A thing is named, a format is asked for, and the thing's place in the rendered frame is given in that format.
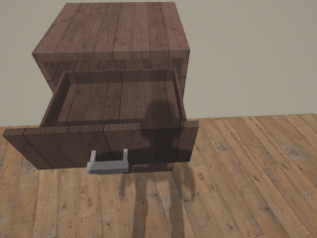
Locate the cabinet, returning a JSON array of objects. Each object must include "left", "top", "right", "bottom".
[{"left": 32, "top": 1, "right": 190, "bottom": 176}]

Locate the handle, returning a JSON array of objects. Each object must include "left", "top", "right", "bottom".
[{"left": 86, "top": 149, "right": 129, "bottom": 175}]

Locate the drawer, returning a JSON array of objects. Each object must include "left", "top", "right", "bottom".
[{"left": 2, "top": 67, "right": 199, "bottom": 170}]

